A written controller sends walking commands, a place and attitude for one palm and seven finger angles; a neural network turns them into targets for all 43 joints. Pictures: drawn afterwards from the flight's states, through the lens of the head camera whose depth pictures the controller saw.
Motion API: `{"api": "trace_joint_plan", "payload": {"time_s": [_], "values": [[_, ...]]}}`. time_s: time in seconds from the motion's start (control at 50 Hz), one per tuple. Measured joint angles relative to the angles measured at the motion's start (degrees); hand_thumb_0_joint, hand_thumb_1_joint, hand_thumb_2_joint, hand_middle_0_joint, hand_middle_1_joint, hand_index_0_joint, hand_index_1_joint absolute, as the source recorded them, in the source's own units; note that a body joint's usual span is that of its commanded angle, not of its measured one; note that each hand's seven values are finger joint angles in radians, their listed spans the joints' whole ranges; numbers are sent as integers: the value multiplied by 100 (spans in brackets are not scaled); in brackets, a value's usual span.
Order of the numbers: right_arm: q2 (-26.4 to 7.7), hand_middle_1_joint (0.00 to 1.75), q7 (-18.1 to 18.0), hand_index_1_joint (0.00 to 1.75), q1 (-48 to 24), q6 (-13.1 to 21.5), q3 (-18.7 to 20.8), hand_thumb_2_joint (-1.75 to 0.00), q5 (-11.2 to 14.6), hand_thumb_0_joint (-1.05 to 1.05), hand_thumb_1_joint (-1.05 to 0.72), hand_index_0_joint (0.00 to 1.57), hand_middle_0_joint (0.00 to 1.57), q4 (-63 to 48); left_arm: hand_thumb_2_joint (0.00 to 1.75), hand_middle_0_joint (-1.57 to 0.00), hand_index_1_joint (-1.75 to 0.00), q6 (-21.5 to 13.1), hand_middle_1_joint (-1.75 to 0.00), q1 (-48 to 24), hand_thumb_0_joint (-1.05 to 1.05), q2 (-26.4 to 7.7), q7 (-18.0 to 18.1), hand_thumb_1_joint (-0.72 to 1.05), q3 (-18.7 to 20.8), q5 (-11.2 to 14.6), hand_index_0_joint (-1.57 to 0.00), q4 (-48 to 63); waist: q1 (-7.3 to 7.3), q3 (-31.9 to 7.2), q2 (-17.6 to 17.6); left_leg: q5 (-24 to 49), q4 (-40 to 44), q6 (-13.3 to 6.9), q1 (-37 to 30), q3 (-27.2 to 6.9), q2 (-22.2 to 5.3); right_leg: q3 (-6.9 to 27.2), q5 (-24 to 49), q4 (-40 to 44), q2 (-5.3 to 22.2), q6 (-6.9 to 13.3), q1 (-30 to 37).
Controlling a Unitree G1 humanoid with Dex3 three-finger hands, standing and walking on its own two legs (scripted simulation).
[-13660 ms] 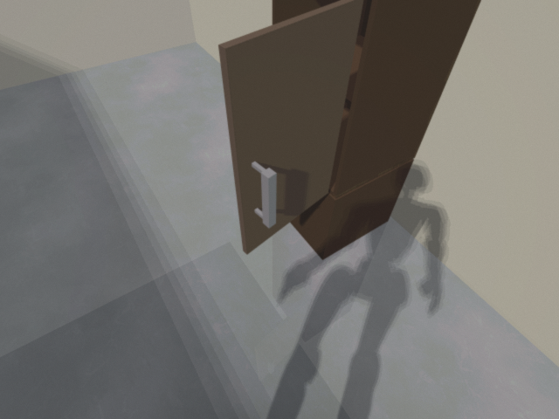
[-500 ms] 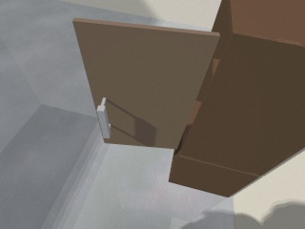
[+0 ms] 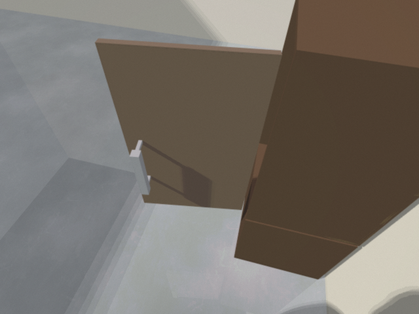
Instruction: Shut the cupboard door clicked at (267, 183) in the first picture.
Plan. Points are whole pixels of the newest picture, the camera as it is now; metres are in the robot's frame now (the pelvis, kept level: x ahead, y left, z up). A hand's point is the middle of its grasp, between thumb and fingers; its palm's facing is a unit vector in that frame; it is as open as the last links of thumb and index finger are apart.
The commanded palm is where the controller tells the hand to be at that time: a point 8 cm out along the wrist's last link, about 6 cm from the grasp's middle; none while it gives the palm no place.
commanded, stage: look again from close up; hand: left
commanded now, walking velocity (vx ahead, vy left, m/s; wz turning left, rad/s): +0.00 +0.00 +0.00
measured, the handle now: (142, 168) +0.50 +0.22 -0.10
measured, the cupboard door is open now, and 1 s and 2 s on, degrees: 100 100 100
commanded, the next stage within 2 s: shuffle to correct the standing spot in 0.58 s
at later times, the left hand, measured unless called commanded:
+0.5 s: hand out of the picture +0.02 +0.22 -0.17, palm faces +0.01 -0.96 -0.27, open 7.4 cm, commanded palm none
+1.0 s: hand out of the picture -0.11 +0.22 -0.17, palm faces +0.04 -0.98 -0.19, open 7.4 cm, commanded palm none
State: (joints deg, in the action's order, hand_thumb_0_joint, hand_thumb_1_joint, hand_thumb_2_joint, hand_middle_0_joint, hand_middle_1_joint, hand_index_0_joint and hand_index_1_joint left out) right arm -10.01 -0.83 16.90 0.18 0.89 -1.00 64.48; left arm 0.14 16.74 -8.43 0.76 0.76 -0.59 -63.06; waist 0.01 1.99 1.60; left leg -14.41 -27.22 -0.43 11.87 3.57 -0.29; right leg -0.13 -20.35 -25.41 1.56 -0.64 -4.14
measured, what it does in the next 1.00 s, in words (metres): shifts its weight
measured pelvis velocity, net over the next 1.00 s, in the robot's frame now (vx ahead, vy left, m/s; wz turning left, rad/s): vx -0.05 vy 0.04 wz -0.01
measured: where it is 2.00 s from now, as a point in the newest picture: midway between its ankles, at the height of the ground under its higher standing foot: outside the picture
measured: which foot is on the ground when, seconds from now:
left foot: down 0.00-1.00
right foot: down 0.00-1.00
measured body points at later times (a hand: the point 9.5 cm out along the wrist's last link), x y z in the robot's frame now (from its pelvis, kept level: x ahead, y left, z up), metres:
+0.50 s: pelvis -0.02 +0.02 -0.01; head -0.02 +0.02 +0.44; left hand +0.02 +0.27 -0.15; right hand +0.06 -0.22 -0.15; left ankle +0.00 +0.11 -0.74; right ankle -0.07 -0.13 -0.74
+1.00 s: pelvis -0.05 +0.04 +0.00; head -0.04 +0.05 +0.45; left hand -0.11 +0.27 -0.16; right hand -0.06 -0.20 -0.15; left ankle -0.02 +0.11 -0.72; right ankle -0.07 -0.12 -0.74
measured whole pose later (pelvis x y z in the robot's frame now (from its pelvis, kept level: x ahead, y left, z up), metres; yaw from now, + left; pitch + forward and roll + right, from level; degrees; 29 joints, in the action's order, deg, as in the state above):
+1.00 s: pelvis -0.05 +0.04 +0.00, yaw +0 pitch +0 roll -1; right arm -11.5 -0.2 17.4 -3.0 1.9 -1.2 61.1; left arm 1.6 24.8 -9.7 0.9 1.4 -1.2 -61.4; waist 0.0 1.2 -0.2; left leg -21.8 -37.5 -0.7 20.3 5.0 1.2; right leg 1.3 -19.5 -27.8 3.3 -0.8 -10.8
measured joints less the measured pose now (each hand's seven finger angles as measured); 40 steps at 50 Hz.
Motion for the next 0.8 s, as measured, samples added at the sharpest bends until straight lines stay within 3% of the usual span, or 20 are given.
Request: {"api": "trace_joint_plan", "payload": {"time_s": [0.08,0.2,0.52,0.74,0.8], "values": [[44,30,-12,30,14,3,-43,-89,-14,0,-91,20,20,-183,90,-20,-30,-10,-30,-2,1,-22,32,91,-91,-8,-20,76,30,94,8,-49,-70,-32,64,7,34,1,-54,-80,37,-28,-63],[-19,30,-56,30,-67,41,-3,-89,-18,0,-90,20,20,-537,90,-20,-30,-112,-30,31,1,-84,158,91,-69,-48,-20,283,91,-21,-325,-326,-591,-92,390,-22,36,-24,-266,-457,51,-86,-304],[-192,30,28,30,-700,-44,-6,-89,12,0,-91,20,20,-786,90,-20,-30,55,-30,-87,1,-361,175,91,-111,-52,-20,698,-38,-35,-193,-76,-509,-222,300,126,107,119,-100,-612,140,-201,-365],[-196,30,104,30,-509,-123,-42,-89,22,0,-90,20,20,-597,90,-20,-30,95,-30,107,1,-331,98,91,-178,-71,-20,542,-6,12,-112,374,-99,-269,370,136,119,125,310,-293,137,-217,-484],[-187,30,116,30,-342,-192,-26,-89,1,0,-90,20,20,-499,90,-20,-30,138,-30,239,1,-298,75,91,-156,-100,-20,466,3,-45,-123,237,-87,-261,427,120,124,109,5,-332,135,-144,-548]]}}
